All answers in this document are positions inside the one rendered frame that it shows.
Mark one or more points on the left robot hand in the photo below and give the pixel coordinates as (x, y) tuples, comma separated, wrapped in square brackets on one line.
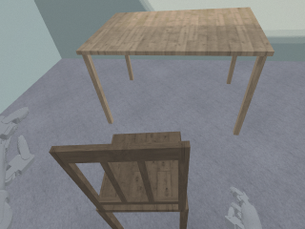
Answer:
[(22, 162)]

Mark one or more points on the chair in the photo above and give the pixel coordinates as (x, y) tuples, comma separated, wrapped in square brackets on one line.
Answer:
[(144, 173)]

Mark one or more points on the table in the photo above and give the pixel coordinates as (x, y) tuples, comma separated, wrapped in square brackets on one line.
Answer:
[(205, 32)]

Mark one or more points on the robot left forearm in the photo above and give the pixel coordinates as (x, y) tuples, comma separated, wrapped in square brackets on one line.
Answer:
[(6, 216)]

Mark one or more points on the right robot hand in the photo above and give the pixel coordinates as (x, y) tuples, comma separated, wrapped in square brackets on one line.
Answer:
[(247, 216)]

